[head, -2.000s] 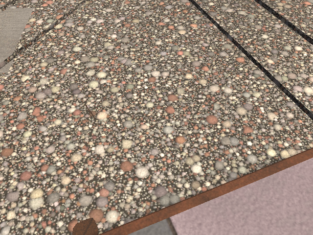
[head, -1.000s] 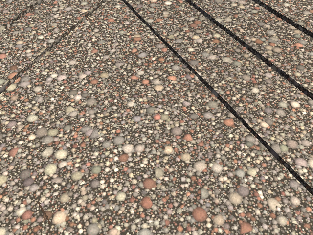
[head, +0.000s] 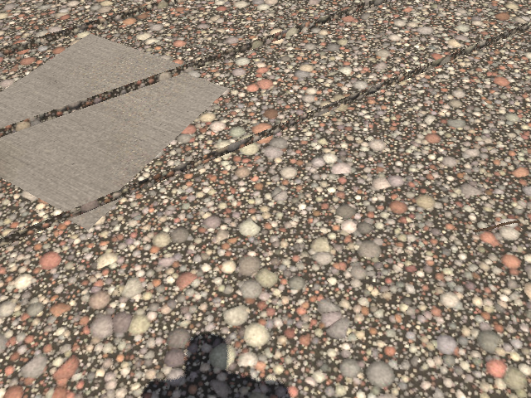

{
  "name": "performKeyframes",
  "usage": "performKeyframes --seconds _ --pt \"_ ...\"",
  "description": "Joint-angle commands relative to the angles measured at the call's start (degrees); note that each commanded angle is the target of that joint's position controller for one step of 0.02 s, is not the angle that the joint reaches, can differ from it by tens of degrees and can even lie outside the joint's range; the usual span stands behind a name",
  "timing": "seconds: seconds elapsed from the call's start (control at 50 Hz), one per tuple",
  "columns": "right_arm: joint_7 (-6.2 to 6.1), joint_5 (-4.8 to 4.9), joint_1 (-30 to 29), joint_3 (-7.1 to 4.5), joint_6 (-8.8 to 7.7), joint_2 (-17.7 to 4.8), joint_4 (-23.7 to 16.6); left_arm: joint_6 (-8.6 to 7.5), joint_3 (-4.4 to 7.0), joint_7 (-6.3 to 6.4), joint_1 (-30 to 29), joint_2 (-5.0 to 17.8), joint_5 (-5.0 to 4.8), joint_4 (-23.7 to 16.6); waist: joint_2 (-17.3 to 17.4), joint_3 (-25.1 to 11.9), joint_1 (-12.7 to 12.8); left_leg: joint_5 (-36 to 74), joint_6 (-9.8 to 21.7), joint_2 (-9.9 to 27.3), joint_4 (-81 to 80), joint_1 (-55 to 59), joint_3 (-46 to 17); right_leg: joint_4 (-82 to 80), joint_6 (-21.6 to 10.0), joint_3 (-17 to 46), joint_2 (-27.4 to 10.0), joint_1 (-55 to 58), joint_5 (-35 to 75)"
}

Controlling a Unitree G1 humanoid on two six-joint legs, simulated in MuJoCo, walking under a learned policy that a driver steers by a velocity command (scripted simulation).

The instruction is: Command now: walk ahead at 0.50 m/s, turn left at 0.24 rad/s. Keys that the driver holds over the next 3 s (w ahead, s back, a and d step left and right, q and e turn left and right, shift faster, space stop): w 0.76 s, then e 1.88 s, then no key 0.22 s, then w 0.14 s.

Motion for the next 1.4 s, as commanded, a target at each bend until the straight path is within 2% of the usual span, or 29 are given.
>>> performKeyframes --seconds 0.02,0.18,0.22,0.26,0.28,0.3,0.32,0.34,0.4,0.46,0.56,0.7,0.74,0.78,0.8,0.82,0.84,0.86,0.9,0.98,1.1,1.2,1.24,1.26,1.28,1.3,1.32,1.34,1.4 --pt "0.35 -0.60 -3.6 0.23 -0.93 -0.5 -4.6 -0.69 2.06 -0.06 -2.4 8.2 -0.77 -2.7 -8.9 0.5 -1.3 4.9 -0.8 3.6 -9.5 -5.7 0.8 -14.9 -10.1 13.6 -12.8 5.6 5.6" --pt "1.69 0.27 -14.5 0.91 -2.35 -1.2 -6.6 0.21 3.19 -0.51 3.0 12.0 -2.27 1.7 -8.3 1.8 2.3 13.1 -0.1 2.3 -30.3 2.8 3.6 -13.3 -9.7 9.3 -14.5 8.6 7.2" --pt "1.92 0.15 -13.1 0.58 -2.68 -1.7 -6.3 0.66 3.21 -0.46 3.0 12.5 -2.73 2.5 -8.2 1.4 0.6 12.7 1.5 1.2 -34.5 7.8 5.2 -10.3 -8.7 8.9 -14.7 9.3 9.1" --pt "1.30 -0.33 -3.2 -1.32 -2.55 -4.9 -3.2 0.61 2.47 -0.36 2.4 11.0 -2.55 2.9 -6.9 -3.8 -4.5 12.5 4.1 0.3 -36.7 24.3 5.2 0.9 -6.1 5.0 -11.1 5.8 20.6" --pt "0.68 -0.94 7.6 -2.68 -2.60 -9.6 -1.5 0.36 1.15 -0.23 0.7 7.9 -1.32 1.5 0.2 -11.2 -9.2 12.9 8.3 11.3 -37.6 39.3 -7.9 18.9 -2.8 0.3 -7.2 -3.6 12.6" --pt "0.88 -0.91 10.9 -3.43 -2.43 -14.1 -0.3 -0.85 -0.15 -0.06 4.6 4.3 -1.44 -0.3 15.0 -14.5 -7.5 2.5 16.9 22.2 -44.4 52.8 -31.7 36.3 0.2 -1.1 0.2 -24.7 -16.3" --pt "0.99 -0.24 11.3 -2.17 -2.43 -9.5 -0.2 -1.59 1.07 -0.19 2.8 9.5 -2.06 0.4 10.2 -12.5 -8.8 -4.3 17.2 21.8 -46.6 51.6 -35.1 44.2 0.2 4.1 -2.0 -31.6 -19.1" --pt "1.02 -0.11 7.4 -1.18 -2.51 -6.8 -0.8 -1.87 1.47 -0.43 -0.2 11.1 -2.43 -0.3 7.3 -6.9 -7.8 -2.9 15.2 19.7 -47.1 46.5 -27.7 44.9 -0.5 3.9 -4.5 -33.9 -14.0" --pt "1.38 -1.42 0.1 0.13 -2.68 -3.3 -1.4 -1.28 1.34 -0.17 -3.3 9.0 -0.79 -0.6 2.6 -0.5 -3.5 11.4 12.6 14.1 -51.2 31.0 -16.2 38.0 0.0 3.3 -8.5 -26.5 -4.1" --pt "1.29 -0.67 0.7 -0.06 -3.49 -3.9 0.0 0.05 0.83 -0.11 -4.2 6.9 -0.75 -1.0 2.1 0.5 -1.8 20.0 12.9 13.0 -53.8 27.0 -10.5 32.3 1.4 2.3 -8.7 -25.0 0.3" --pt "0.46 -0.09 4.3 -0.57 -3.42 -6.5 2.8 0.20 -0.52 -0.80 -13.5 4.5 -0.76 -3.3 1.5 2.6 -4.0 24.5 10.4 10.4 -54.6 24.4 -2.8 13.8 1.6 0.7 -6.8 -20.6 15.4" --pt "0.03 0.51 10.5 -0.87 -2.22 -8.3 7.1 -0.30 -0.65 -3.14 -22.5 6.3 -1.52 -7.0 1.8 5.4 -6.1 23.4 8.8 14.8 -50.4 34.0 -3.8 3.3 -1.3 0.3 -4.5 -19.3 12.0" --pt "-0.20 0.37 9.7 -1.21 -1.65 -9.5 7.4 -0.47 -0.06 -3.30 -18.9 7.8 -1.28 -6.3 2.9 3.0 -3.6 34.9 7.6 14.6 -45.4 35.7 -3.0 1.8 -2.9 -1.7 -2.5 -12.4 7.8" --pt "-0.67 -0.38 8.2 -0.55 -1.13 -8.3 6.5 -0.42 2.05 -2.52 -3.2 12.5 -0.40 -1.8 0.7 -7.4 3.7 43.9 4.1 9.3 -25.8 28.8 2.0 2.6 -6.6 -1.1 -3.2 11.7 15.0" --pt "-0.72 -1.40 12.6 1.03 -1.89 -3.5 4.6 -0.30 2.93 -2.11 3.8 17.9 1.27 -1.0 -10.3 -17.4 3.3 22.5 -0.5 2.1 -3.5 8.0 5.2 4.1 -14.4 19.9 -17.5 35.6 25.1" --pt "-0.19 -1.55 15.6 1.74 -2.97 -2.5 6.1 0.17 2.43 -2.48 5.1 16.1 -0.17 0.1 -18.7 -24.3 2.8 -14.3 -3.0 -3.8 10.0 -2.3 0.2 -3.2 -21.3 38.2 -24.3 42.2 29.6" --pt "0.16 -0.63 12.6 0.35 -3.67 -7.6 5.6 0.61 1.34 -2.52 1.6 13.2 -0.83 -0.9 -12.9 -18.7 2.7 -13.7 -3.1 -0.2 14.4 -6.5 -2.9 -3.8 -19.1 33.2 -22.1 37.1 30.4" --pt "0.12 0.04 7.4 0.46 -3.88 -7.6 4.3 0.92 0.78 -2.25 -2.9 11.2 -0.80 -1.7 -8.7 -11.2 1.9 -10.3 -3.3 2.2 13.2 -7.6 -1.1 -3.8 -17.1 24.4 -19.3 28.7 35.3" --pt "-0.91 -1.40 3.2 0.07 -3.04 -6.9 3.1 1.00 0.13 -2.08 -7.7 9.1 -0.53 -2.2 -3.2 -4.2 -1.3 -5.0 -3.9 5.2 5.2 -3.7 0.1 -6.3 -14.4 15.9 -14.5 14.4 41.4" --pt "-2.22 -1.60 4.2 0.23 -0.63 -4.2 1.7 1.31 1.31 -1.46 -8.4 12.4 0.20 -2.1 -6.5 -4.9 -4.4 -0.5 -5.5 3.5 -3.6 2.9 0.4 -8.7 -15.0 12.5 -12.3 5.1 45.2" --pt "-2.32 -1.42 -5.8 0.28 0.86 -4.2 -1.3 3.76 1.98 0.57 -6.0 13.9 -1.25 -1.4 -7.5 -4.2 -1.9 10.4 -6.3 1.3 -17.8 4.1 -1.5 -8.7 -11.6 14.8 -9.5 2.7 23.6" --pt "-1.66 -0.88 -10.7 0.02 0.16 -5.5 -3.2 5.52 2.26 1.25 -5.4 14.2 -1.23 -1.7 -9.7 -2.5 -0.6 5.5 -6.2 -1.2 -27.5 7.0 -2.7 -5.6 -11.2 22.1 -9.0 4.7 13.0" --pt "-1.24 -0.71 -7.8 -0.29 -0.74 -5.9 -2.6 6.06 2.05 1.54 -7.4 13.6 -1.67 -2.8 -10.3 -3.0 -2.8 7.9 -5.0 -1.5 -36.1 12.3 -2.2 -1.9 -9.6 24.5 -7.5 5.7 15.0" --pt "-1.13 -0.80 -5.6 -0.55 -1.19 -6.5 -2.0 6.30 1.71 1.74 -7.8 12.7 -1.89 -3.4 -9.7 -3.3 -3.9 14.7 -3.8 0.2 -42.7 17.7 -2.1 0.8 -7.5 24.1 -5.4 4.3 13.3" --pt "-1.47 -1.70 -3.6 -1.26 -1.22 -9.8 -2.0 6.37 0.82 1.80 -5.9 9.9 -1.22 -4.0 -3.9 -6.6 -3.1 23.2 -0.2 9.8 -42.7 26.6 -8.3 8.8 -4.5 20.5 -2.2 -0.9 2.2" --pt "-1.80 -2.97 -5.6 -2.03 -0.23 -13.7 -2.4 6.03 0.47 1.69 -1.2 7.8 -1.38 -4.8 11.8 -5.9 1.1 39.4 9.1 20.8 -42.4 32.8 -20.9 18.7 -0.8 9.5 6.9 -13.8 -21.1" --pt "-1.68 -3.22 -3.6 -1.51 -0.01 -10.1 -2.5 5.60 1.59 1.54 -0.9 13.0 -0.83 -4.2 12.3 -7.6 -1.2 43.3 14.9 25.9 -42.9 32.5 -26.3 32.0 2.1 7.1 4.6 -17.6 -27.4" --pt "-1.76 -2.81 -5.0 -0.64 0.01 -7.4 -3.3 5.86 2.78 1.34 -0.8 15.8 -1.25 -3.6 7.8 -6.9 -1.1 41.7 14.3 23.5 -42.2 31.1 -21.2 38.8 3.6 7.6 2.7 -18.0 -23.9" --pt "-1.99 -1.64 -9.5 -0.06 0.83 -6.0 -3.8 8.14 2.75 1.59 -1.7 13.3 -1.53 -3.1 5.1 -2.9 -0.1 33.0 9.7 16.2 -42.8 25.8 -9.4 43.1 6.4 5.1 0.4 -18.2 -15.3"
